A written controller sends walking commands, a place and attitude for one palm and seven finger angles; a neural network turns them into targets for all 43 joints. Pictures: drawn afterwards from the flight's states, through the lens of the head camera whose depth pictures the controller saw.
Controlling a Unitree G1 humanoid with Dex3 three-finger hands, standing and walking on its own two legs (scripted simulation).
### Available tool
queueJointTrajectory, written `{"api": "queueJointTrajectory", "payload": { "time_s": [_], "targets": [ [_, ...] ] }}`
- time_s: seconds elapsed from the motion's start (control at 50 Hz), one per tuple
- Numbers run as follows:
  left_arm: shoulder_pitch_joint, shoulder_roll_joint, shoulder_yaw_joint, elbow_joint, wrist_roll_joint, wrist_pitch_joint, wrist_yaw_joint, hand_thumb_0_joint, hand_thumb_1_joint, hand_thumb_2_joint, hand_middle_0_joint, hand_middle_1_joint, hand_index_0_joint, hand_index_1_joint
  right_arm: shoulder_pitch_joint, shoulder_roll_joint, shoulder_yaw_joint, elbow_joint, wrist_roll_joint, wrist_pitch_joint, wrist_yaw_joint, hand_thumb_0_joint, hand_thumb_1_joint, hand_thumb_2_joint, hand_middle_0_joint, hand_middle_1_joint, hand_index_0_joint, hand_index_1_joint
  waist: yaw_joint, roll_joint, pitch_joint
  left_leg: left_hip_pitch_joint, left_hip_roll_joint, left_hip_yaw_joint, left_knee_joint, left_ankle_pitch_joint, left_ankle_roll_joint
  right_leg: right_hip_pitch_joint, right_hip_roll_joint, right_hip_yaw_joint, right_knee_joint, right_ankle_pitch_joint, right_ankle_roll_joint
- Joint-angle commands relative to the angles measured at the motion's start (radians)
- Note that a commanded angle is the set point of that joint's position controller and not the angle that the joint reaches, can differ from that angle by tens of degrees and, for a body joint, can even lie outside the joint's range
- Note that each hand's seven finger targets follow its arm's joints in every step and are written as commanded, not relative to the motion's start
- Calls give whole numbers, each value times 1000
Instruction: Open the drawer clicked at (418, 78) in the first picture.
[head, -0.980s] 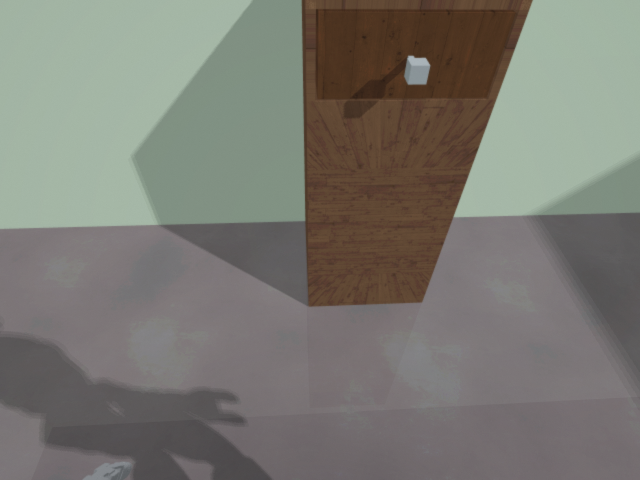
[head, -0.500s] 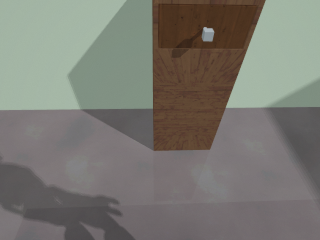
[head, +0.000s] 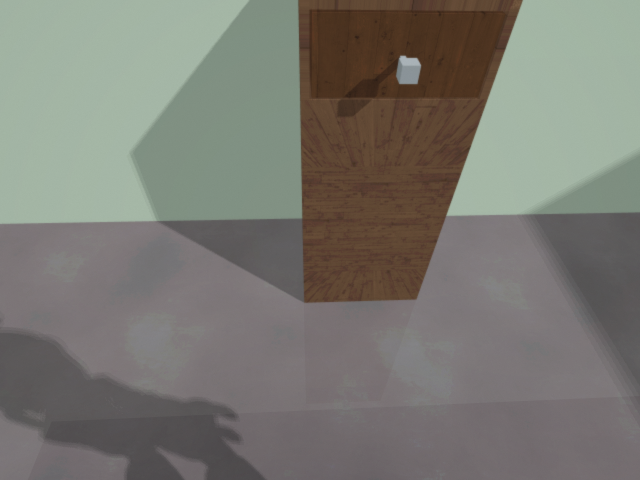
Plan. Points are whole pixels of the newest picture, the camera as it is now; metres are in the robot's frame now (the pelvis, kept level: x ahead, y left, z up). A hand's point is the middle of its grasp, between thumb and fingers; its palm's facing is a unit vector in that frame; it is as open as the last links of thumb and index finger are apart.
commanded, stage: look at it before walking up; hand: left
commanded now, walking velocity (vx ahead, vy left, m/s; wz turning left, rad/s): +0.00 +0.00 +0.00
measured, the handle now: (406, 66) +0.86 -0.13 +0.14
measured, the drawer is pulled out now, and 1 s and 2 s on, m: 0.00 0.00 0.00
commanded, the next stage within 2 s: walk to a spot facing it in 0.46 s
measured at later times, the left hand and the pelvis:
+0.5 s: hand out of the picture +0.07 +0.24 -0.16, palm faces -0.02 -0.95 -0.32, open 7.3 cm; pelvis +0.01 +0.00 +0.00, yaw +0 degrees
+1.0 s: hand out of the picture +0.06 +0.18 -0.18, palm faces -0.14 -0.95 -0.28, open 7.3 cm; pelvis -0.01 -0.02 -0.03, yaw -11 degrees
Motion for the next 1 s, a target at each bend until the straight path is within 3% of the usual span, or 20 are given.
{"api": "queueJointTrajectory", "payload": {
  "time_s": [0.0, 0.14, 0.32, 0.56, 0.58, 0.64, 0.68, 0.74, 0.78, 0.84, 0.86, 0.9, 0.92, 0.94, 0.96, 0.98],
  "targets": [
    [-28, 200, 38, -63, -4, -21, 16, 0, 900, 900, -200, -300, -200, -300, -39, -198, -42, -60, 1, -19, -18, 0, -900, -900, 200, 300, 200, 300, 7, 3, -29, -15, 101, -87, -67, 86, 33, 3, -117, 102, -79, 56, -22],
    [-31, 201, 38, -62, -5, -23, 17, 0, 900, 900, -200, -300, -200, -300, -46, -201, -42, -59, 2, -21, -20, 0, -900, -900, 200, 300, 200, 300, 5, 9, -51, 9, 105, -84, -64, 134, 32, 24, -120, 98, -71, 124, -22],
    [-31, 202, 39, -59, -4, -22, 16, 0, 900, 900, -200, -300, -200, -300, -53, -203, -41, -60, 2, -18, -20, 0, -900, -900, 200, 300, 200, 300, 7, 3, -20, 2, 105, -86, -76, 111, 32, 13, -119, 100, -87, 97, -20],
    [-28, 205, 38, -55, -5, -22, 15, 0, 900, 900, -200, -300, -200, -300, -57, -210, -41, -58, 2, -20, -23, 0, -900, -900, 200, 300, 200, 300, 7, 7, -38, 31, 111, -79, -75, 138, 29, 19, -118, 105, -89, 138, -22],
    [-31, 204, 41, -61, -4, -18, 14, 0, 900, 900, -200, -300, -200, -300, -51, -206, -44, -59, 1, -19, -25, 0, -900, -900, 200, 300, 200, 300, 4, 7, -36, 37, 114, -67, -61, 144, 27, 8, -115, 113, -78, 163, -24],
    [20, 113, 32, -63, -5, 13, 18, 0, 900, 900, -200, -300, -200, -300, 13, -104, -31, -59, 0, 0, -32, 0, -900, -900, 200, 300, 200, 300, 1, 4, -34, 29, 120, -19, -3, 155, 11, -30, -109, 126, -14, 232, -16],
    [31, 119, 42, -85, -3, 25, 16, 0, 900, 900, -200, -300, -200, -300, 29, -115, -44, -82, 0, 8, -38, 0, -900, -900, 200, 300, 200, 300, -3, 6, -32, 30, 133, -5, 21, 159, 13, -67, -97, 132, 35, 260, -18],
    [38, 109, 55, -121, 0, 38, 8, 0, 900, 900, -200, -300, -200, -300, 27, -134, -65, -119, -3, 17, -43, 0, -900, -900, 200, 300, 200, 300, -1, 52, -20, 18, 178, -24, 17, 114, 38, -141, -56, 118, 124, 204, -11],
    [48, 91, 61, -142, 1, 44, 1, 0, 900, 900, -200, -300, -200, -300, 20, -147, -77, -143, -3, 18, -45, 0, -900, -900, 200, 300, 200, 300, 4, 108, -17, 2, 234, -56, -10, 103, 74, -176, -22, 85, 224, 116, -1],
    [70, 51, 71, -170, 3, 55, -6, 0, 900, 900, -200, -300, -200, -300, 4, -145, -92, -171, -6, 13, -42, 0, -900, -900, 200, 300, 200, 300, 14, 205, -10, -26, 344, -85, -37, 237, 167, -213, -5, 14, 443, -256, 18],
    [85, 44, 75, -175, 1, 56, -9, 0, 900, 900, -200, -300, -200, -300, -11, -140, -94, -183, -7, 12, -43, 0, -900, -900, 200, 300, 200, 300, 24, 210, -10, -48, 356, -66, -16, 264, 173, -191, -27, 22, 445, -281, 13],
    [161, 39, 85, -168, 5, 50, -14, 0, 900, 900, -200, -300, -200, -300, -55, -133, -99, -202, -9, 16, -41, 0, -900, -900, 200, 300, 200, 300, 70, 153, -8, -128, 315, 19, 113, 214, 117, -79, -36, 9, 302, -160, 6],
    [216, 60, 95, -154, 10, 39, -13, 0, 900, 900, -200, -300, -200, -300, -58, -112, -100, -207, -6, 23, -40, 0, -900, -900, 200, 300, 200, 300, 95, 40, -21, -195, 238, 88, 291, 100, 50, 9, -63, 55, 126, 31, -3],
    [226, 172, 116, -162, 25, 21, 3, 0, 900, 900, -200, -300, -200, -300, -14, -22, -86, -234, 0, 30, -35, 0, -900, -900, 200, 300, 200, 300, 78, -346, -21, -405, 58, 173, 573, -301, -39, 67, -302, 458, -74, 232, -67],
    [251, 183, 114, -167, 7, 25, 15, 0, 900, 900, -200, -300, -200, -300, -65, -32, -85, -259, -2, 36, -37, 0, -900, -900, 200, 300, 200, 300, 97, -302, -3, -408, 25, 34, 699, -395, -34, -26, -365, 557, -123, 353, -137],
    [199, 155, 114, -177, 5, 26, 20, 0, 900, 900, -200, -300, -200, -300, -35, -44, -94, -242, 0, 41, -37, 0, -900, -900, 200, 300, 200, 300, 57, -228, -1, -395, 52, -21, 752, -313, -23, -56, -323, 486, -136, 180, -158]
  ]
}}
